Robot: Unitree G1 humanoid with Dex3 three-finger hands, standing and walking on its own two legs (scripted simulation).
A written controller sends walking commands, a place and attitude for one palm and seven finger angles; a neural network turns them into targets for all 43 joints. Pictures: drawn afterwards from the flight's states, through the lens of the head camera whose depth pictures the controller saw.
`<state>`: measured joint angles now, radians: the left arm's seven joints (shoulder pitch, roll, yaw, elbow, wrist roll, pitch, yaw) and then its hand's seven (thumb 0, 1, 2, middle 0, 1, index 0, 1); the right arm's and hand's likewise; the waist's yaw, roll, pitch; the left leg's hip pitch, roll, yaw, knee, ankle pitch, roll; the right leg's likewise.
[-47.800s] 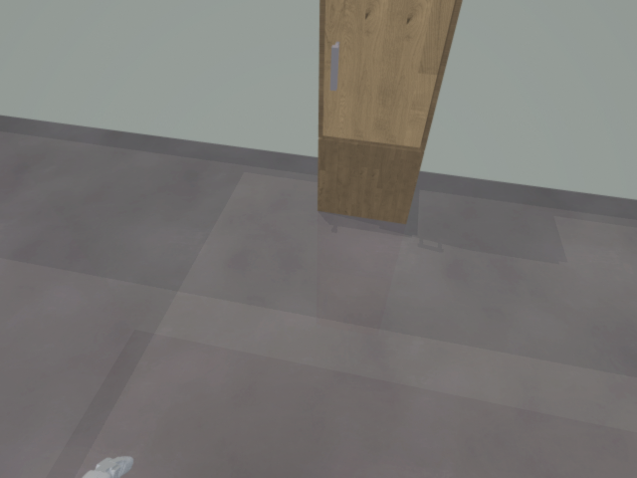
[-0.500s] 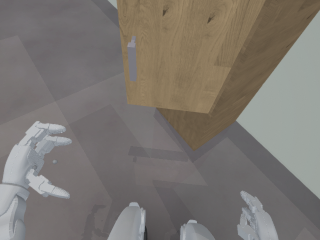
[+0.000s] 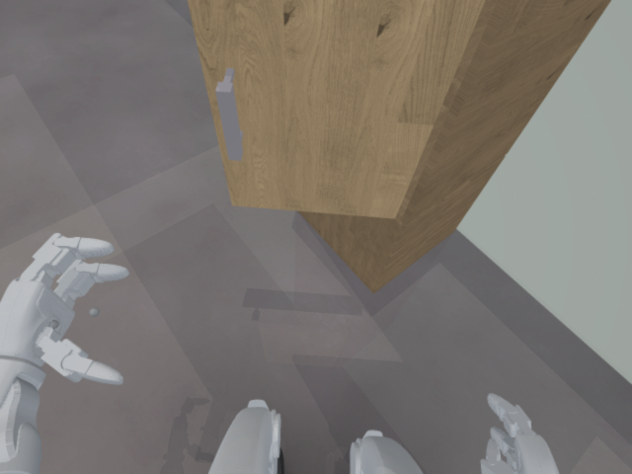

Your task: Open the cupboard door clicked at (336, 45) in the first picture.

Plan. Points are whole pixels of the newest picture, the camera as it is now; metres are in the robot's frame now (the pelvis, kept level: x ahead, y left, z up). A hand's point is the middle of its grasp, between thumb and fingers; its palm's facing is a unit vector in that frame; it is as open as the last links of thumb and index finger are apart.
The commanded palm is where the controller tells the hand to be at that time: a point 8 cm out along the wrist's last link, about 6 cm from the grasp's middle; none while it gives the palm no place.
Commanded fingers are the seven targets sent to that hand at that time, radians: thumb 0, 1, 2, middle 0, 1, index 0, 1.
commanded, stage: raise the hand with hooked fingers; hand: left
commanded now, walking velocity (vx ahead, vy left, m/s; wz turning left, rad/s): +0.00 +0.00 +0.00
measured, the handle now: (232, 116) +0.62 +0.17 +0.04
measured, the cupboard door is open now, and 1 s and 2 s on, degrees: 48 48 48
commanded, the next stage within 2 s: move the hooked fingers beside the handle in 0.14 s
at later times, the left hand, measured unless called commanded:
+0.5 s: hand (124, 276) +0.33 +0.25 +0.04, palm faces -0.02 -1.00 -0.02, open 14.0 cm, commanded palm +0.31 +0.30 +0.04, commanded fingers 0.00 -0.50 0.30 -0.30 -1.20 -0.30 -1.20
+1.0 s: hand (157, 218) +0.41 +0.24 +0.04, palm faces +0.00 -1.00 -0.02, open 14.0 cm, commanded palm +0.40 +0.29 +0.04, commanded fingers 0.00 -0.50 0.30 -0.30 -1.20 -0.30 -1.20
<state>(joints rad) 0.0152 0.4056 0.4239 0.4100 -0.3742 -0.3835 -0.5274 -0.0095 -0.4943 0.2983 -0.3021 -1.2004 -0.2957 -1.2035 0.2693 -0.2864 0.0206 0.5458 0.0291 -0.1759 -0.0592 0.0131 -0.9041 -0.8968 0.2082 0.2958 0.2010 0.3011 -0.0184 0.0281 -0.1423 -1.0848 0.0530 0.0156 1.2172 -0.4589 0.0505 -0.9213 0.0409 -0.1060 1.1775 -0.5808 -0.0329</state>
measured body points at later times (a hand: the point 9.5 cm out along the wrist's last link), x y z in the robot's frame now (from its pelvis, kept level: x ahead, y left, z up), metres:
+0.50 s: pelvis -0.01 -0.01 -0.01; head +0.09 +0.02 +0.43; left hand +0.32 +0.31 +0.04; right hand +0.15 -0.26 -0.10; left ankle +0.07 +0.09 -0.64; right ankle +0.00 -0.11 -0.64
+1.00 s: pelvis +0.00 +0.00 -0.01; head +0.11 +0.03 +0.43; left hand +0.41 +0.29 +0.04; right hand +0.09 -0.27 -0.11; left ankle +0.07 +0.09 -0.64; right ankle +0.00 -0.11 -0.64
